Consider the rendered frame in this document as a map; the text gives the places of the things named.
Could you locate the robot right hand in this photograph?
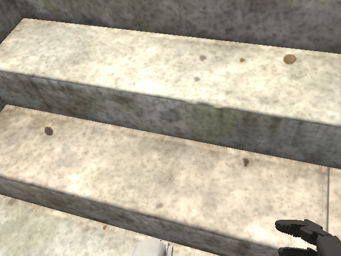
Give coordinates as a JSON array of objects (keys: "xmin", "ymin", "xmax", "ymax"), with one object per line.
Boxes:
[{"xmin": 275, "ymin": 219, "xmax": 341, "ymax": 256}]

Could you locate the robot left thigh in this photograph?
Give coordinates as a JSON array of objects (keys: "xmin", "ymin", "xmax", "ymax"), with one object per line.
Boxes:
[{"xmin": 132, "ymin": 238, "xmax": 173, "ymax": 256}]

